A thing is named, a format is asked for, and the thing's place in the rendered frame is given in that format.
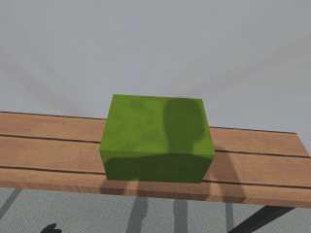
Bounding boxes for table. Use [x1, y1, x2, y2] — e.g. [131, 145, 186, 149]
[0, 111, 311, 233]

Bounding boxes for robot left hand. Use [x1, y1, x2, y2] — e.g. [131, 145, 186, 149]
[41, 223, 62, 233]

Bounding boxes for carton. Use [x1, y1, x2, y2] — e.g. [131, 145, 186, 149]
[99, 94, 216, 183]

